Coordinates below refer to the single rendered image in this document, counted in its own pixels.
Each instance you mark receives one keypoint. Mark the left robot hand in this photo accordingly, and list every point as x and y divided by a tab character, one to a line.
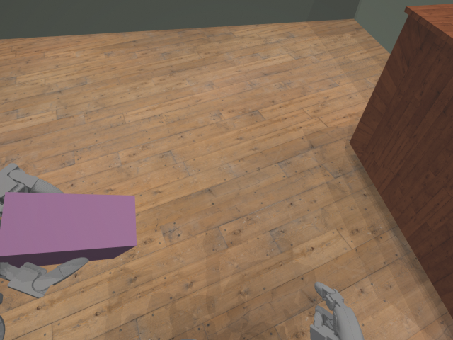
29	278

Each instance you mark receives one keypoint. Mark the sponge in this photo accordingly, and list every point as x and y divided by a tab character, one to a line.
54	228

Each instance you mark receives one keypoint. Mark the right robot hand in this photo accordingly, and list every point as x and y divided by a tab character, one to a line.
342	325

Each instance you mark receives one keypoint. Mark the table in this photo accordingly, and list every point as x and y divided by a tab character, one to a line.
404	140

